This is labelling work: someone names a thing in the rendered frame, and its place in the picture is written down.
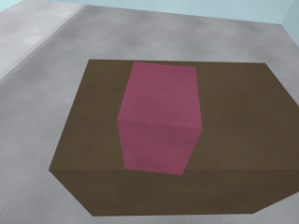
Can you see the carton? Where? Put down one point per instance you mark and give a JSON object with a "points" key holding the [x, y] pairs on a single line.
{"points": [[159, 121]]}

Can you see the pedestal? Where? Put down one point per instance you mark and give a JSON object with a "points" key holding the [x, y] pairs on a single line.
{"points": [[246, 157]]}

